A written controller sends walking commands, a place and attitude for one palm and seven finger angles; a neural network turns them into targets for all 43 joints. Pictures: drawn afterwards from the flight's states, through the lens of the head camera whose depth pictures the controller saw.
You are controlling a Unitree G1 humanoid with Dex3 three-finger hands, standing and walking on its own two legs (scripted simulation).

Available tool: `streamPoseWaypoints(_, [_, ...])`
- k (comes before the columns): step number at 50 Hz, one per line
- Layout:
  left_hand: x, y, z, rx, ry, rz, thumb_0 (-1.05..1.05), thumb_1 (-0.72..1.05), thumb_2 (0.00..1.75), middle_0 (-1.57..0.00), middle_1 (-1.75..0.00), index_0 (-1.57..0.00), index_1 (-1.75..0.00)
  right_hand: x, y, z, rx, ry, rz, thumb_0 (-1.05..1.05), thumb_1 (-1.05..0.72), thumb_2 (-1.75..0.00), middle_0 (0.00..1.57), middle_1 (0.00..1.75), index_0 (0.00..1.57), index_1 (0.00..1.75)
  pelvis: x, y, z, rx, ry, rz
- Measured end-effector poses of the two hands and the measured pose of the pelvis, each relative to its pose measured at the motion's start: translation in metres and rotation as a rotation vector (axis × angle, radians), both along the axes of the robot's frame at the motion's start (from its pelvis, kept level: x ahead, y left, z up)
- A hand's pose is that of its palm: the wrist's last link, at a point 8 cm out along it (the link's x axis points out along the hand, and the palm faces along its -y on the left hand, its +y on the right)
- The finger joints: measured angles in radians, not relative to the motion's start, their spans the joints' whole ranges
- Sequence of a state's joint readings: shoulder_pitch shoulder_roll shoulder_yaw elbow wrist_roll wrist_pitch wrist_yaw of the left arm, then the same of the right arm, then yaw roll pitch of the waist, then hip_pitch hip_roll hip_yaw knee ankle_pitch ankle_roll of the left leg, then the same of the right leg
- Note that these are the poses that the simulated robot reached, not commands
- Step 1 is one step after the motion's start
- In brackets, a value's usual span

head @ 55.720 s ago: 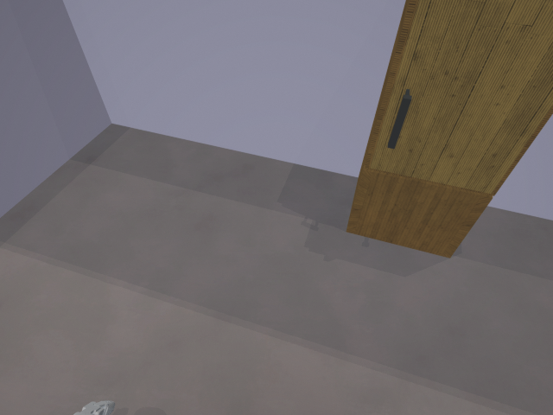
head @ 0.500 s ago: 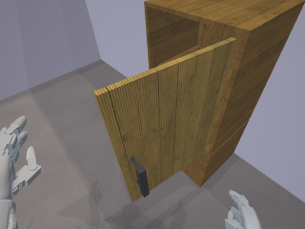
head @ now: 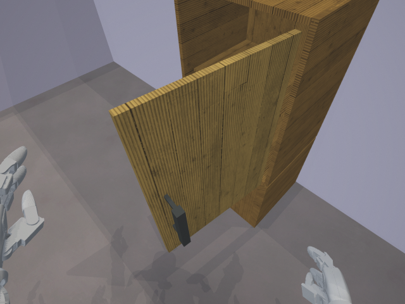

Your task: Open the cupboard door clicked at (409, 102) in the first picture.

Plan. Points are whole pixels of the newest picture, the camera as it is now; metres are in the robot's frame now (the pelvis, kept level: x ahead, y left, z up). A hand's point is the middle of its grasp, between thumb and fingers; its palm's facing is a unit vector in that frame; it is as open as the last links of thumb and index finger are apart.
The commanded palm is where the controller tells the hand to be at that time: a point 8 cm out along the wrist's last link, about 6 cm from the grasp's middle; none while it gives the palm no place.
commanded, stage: step back with the hand held close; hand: left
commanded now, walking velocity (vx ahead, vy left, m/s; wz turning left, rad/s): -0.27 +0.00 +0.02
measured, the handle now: (177, 221) +0.33 +0.10 -0.11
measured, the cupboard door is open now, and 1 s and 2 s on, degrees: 82 82 82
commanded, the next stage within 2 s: stop stepping back and stand still in 0.94 s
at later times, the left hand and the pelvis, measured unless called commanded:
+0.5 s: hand out of the picture +0.11 +0.30 +0.14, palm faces +0.46 -0.72 -0.52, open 7.4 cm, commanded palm +0.04 +0.33 +0.17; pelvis -0.08 +0.02 -0.02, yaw +5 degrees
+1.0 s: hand out of the picture +0.00 +0.31 +0.16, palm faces +0.52 -0.72 -0.46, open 7.4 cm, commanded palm -0.06 +0.33 +0.17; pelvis -0.17 +0.02 -0.02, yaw +4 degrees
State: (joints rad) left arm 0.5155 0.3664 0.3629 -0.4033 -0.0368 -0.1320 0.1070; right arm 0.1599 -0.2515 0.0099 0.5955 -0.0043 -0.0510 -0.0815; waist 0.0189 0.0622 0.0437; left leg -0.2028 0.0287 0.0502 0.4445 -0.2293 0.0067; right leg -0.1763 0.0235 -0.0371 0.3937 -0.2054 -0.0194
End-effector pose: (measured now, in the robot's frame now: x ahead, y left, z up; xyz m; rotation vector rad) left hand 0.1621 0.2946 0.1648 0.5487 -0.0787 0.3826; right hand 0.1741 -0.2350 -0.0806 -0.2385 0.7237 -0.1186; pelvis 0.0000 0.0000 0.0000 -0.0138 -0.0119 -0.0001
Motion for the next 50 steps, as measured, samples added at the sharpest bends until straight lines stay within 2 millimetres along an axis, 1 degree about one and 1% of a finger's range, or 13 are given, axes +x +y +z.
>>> streamPoseWaypoints(5, [-0.006,0.002,0.007,0.047,0.006,-0.058,0.01,0.89,0.89,-0.22,-0.31,-0.22,-0.30,-0.016,-0.002,0.001,-0.017,0.019,-0.051,0.02,-0.90,-0.90,0.20,0.30,0.20,0.30,-0.011,0.008,-0.001,0.004,0.011,-0.011])
streamPoseWaypoints(8, [-0.014,0.009,0.012,0.075,-0.015,-0.066,0.01,0.89,0.89,-0.22,-0.31,-0.22,-0.30,-0.026,0.001,0.003,-0.020,0.020,-0.067,0.02,-0.90,-0.90,0.20,0.30,0.20,0.30,-0.019,0.011,-0.002,0.004,0.011,-0.013])
streamPoseWaypoints(11, [-0.025,0.017,0.013,0.081,-0.031,-0.054,0.01,0.89,0.89,-0.22,-0.31,-0.22,-0.30,-0.036,0.006,0.004,-0.019,0.014,-0.069,0.02,-0.90,-0.90,0.20,0.30,0.20,0.30,-0.030,0.015,-0.003,0.002,0.009,-0.013])
streamPoseWaypoints(15, [-0.044,0.026,0.006,0.065,-0.036,-0.031,0.01,0.89,0.89,-0.22,-0.31,-0.22,-0.30,-0.051,0.014,0.005,-0.020,0.007,-0.056,0.02,-0.90,-0.90,0.20,0.30,0.20,0.30,-0.045,0.020,-0.005,-0.004,0.004,-0.009])
streamPoseWaypoints(21, [-0.074,0.033,-0.005,0.059,-0.056,-0.004,0.01,0.89,0.89,-0.22,-0.31,-0.22,-0.30,-0.073,0.026,0.002,-0.042,0.007,-0.010,0.01,-0.90,-0.90,0.20,0.30,0.20,0.30,-0.067,0.025,-0.011,-0.015,-0.008,0.021])
streamPoseWaypoints(26, [-0.104,0.038,0.003,0.112,-0.127,0.046,0.01,0.89,0.89,-0.22,-0.31,-0.22,-0.30,-0.084,0.033,-0.007,-0.044,0.022,0.058,0.02,-0.90,-0.90,0.20,0.30,0.20,0.30,-0.081,0.020,-0.017,-0.020,-0.008,0.098])
streamPoseWaypoints(31, [-0.136,0.038,0.008,0.114,-0.146,0.081,0.01,0.89,0.89,-0.22,-0.31,-0.22,-0.30,-0.087,0.039,-0.012,-0.022,0.018,0.102,0.02,-0.90,-0.90,0.20,0.30,0.20,0.30,-0.098,0.017,-0.019,-0.027,-0.007,0.104])
streamPoseWaypoints(33, [-0.145,0.037,0.007,0.096,-0.147,0.076,0.01,0.89,0.89,-0.21,-0.31,-0.22,-0.30,-0.090,0.041,-0.011,-0.022,0.013,0.105,0.02,-0.90,-0.90,0.20,0.30,0.20,0.30,-0.104,0.019,-0.018,-0.028,-0.008,0.101])
streamPoseWaypoints(36, [-0.151,0.039,0.005,0.070,-0.162,0.055,0.01,0.89,0.89,-0.21,-0.31,-0.22,-0.30,-0.096,0.043,-0.007,-0.037,0.002,0.098,0.02,-0.90,-0.90,0.20,0.30,0.20,0.30,-0.113,0.024,-0.018,-0.033,-0.014,0.098])
streamPoseWaypoints(39, [-0.154,0.047,0.004,0.076,-0.181,0.030,0.01,0.89,0.89,-0.22,-0.31,-0.22,-0.30,-0.104,0.046,-0.002,-0.053,-0.026,0.084,0.02,-0.90,-0.90,0.20,0.30,0.20,0.30,-0.125,0.030,-0.020,-0.044,-0.024,0.092])
streamPoseWaypoints(42, [-0.160,0.056,0.006,0.111,-0.184,0.031,0.01,0.89,0.89,-0.22,-0.31,-0.22,-0.30,-0.113,0.050,0.002,-0.054,-0.052,0.081,0.02,-0.90,-0.90,0.20,0.30,0.20,0.30,-0.139,0.030,-0.020,-0.060,-0.029,0.103])
streamPoseWaypoints(46, [-0.180,0.060,0.014,0.106,-0.198,0.061,0.01,0.89,0.89,-0.22,-0.31,-0.22,-0.30,-0.128,0.056,0.008,-0.029,-0.051,0.105,0.02,-0.90,-0.90,0.20,0.30,0.20,0.30,-0.155,0.026,-0.014,-0.075,0.014,0.116])
streamPoseWaypoints(50, [-0.206,0.048,0.013,0.071,-0.204,0.061,0.01,0.89,0.89,-0.21,-0.31,-0.21,-0.30,-0.141,0.059,0.005,-0.005,-0.061,0.136,0.01,-0.90,-0.90,0.20,0.30,0.20,0.30,-0.175,0.020,-0.017,-0.057,0.073,0.075])
